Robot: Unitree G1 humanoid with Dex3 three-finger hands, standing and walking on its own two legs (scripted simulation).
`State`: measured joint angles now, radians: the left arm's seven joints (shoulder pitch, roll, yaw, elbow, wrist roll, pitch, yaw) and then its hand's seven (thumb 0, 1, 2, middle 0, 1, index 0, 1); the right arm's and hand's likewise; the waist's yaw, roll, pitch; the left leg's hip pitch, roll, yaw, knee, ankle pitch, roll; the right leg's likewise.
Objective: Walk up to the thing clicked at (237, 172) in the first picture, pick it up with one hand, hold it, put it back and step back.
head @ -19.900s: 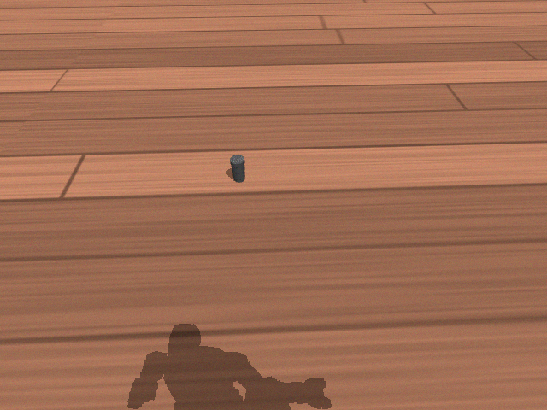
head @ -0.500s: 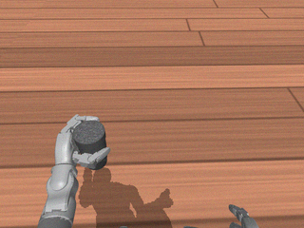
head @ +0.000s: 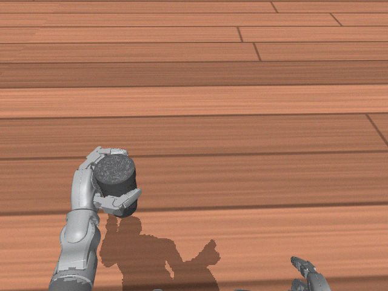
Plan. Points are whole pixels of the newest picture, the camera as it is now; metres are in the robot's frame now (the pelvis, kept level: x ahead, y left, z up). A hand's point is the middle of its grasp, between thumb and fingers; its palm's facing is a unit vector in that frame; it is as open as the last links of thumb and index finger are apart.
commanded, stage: crouch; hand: left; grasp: from the side
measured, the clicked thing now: (119, 189) +0.32 +0.17 +0.03
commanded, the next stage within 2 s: lower in 1.90 s
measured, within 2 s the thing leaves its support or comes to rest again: neither
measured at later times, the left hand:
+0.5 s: hand (126, 204) +0.33 +0.18 -0.05, palm faces +0.13 -0.99 +0.01, open 10.3 cm
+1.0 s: hand (137, 232) +0.35 +0.20 -0.31, palm faces +0.16 -0.99 -0.02, open 10.3 cm
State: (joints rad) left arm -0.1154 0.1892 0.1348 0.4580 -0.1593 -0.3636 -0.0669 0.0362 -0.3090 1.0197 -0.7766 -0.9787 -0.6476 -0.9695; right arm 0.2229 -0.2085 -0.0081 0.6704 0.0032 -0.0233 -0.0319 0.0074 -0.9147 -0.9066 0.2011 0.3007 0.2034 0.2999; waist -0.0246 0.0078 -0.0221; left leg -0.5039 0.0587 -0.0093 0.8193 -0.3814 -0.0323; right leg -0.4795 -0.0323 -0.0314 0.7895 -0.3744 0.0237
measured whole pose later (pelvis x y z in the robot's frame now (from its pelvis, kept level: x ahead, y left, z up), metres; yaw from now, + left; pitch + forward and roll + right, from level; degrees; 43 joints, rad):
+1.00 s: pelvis -0.06 +0.00 -0.27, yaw -2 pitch +32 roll -3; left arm -0.50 0.29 0.39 1.01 -0.13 -0.80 -0.15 0.04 -0.33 1.04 -0.78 -0.98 -0.65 -0.98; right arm 0.08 -0.24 0.00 0.72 -0.10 -0.03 0.08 0.00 -0.92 -0.91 0.20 0.30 0.20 0.30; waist -0.08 -0.01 -0.18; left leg -1.86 0.05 -0.09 1.97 -0.67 -0.05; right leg -1.83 -0.03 -0.02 1.94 -0.67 0.02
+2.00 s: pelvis -0.08 +0.01 -0.44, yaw -8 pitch +24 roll -9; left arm -0.59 0.50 0.50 1.11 -0.09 -0.86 -0.13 0.04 -0.33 1.04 -0.78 -0.98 -0.66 -0.97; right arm 0.00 -0.30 0.16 0.72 -0.20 0.02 0.13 0.00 -0.92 -0.91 0.20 0.30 0.21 0.30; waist -0.18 -0.09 0.06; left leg -2.26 0.00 -0.23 2.53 -0.69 -0.06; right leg -2.18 0.01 -0.07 2.41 -0.66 0.06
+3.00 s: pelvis -0.09 +0.03 -0.46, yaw -14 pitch +13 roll -17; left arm -0.61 0.76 0.55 1.40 -0.05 -1.09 0.04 0.03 -0.34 1.05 -0.79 -0.97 -0.67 -0.96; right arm -0.15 -0.36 0.44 0.60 -0.35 0.00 0.17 0.00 -0.92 -0.91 0.21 0.30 0.21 0.30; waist -0.25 -0.26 0.28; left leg -2.22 0.00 -0.37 2.66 -0.70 -0.03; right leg -2.07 0.07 -0.18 2.42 -0.62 0.07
